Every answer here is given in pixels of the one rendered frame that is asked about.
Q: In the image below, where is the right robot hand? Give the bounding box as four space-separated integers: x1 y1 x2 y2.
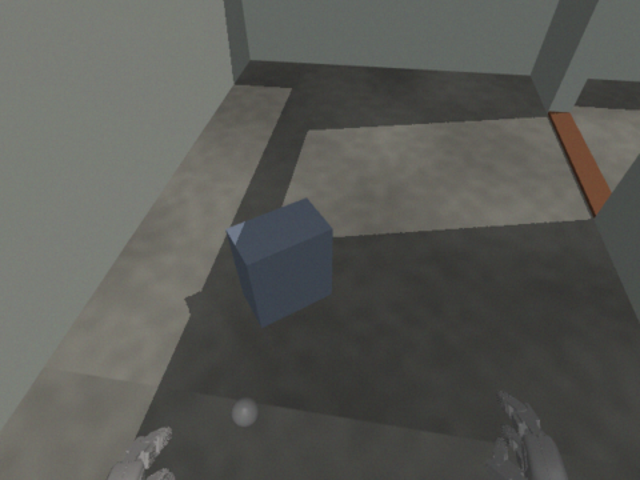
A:
486 390 568 480

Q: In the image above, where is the left robot hand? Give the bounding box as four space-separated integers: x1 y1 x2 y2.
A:
106 426 176 480

